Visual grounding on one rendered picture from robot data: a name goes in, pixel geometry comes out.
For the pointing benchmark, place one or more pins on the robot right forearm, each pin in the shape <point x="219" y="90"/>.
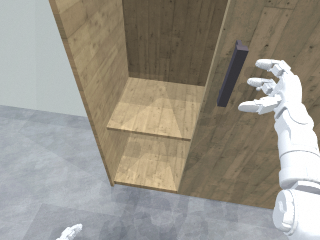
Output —
<point x="298" y="148"/>

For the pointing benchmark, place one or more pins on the right robot upper arm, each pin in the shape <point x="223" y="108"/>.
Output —
<point x="297" y="214"/>

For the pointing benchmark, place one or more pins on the right robot hand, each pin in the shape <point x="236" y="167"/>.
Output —
<point x="288" y="88"/>

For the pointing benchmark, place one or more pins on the left robot hand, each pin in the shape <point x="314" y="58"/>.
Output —
<point x="70" y="233"/>

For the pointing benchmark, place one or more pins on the handle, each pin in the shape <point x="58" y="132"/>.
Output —
<point x="236" y="63"/>

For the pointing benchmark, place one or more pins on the wardrobe door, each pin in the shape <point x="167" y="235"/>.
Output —
<point x="233" y="155"/>

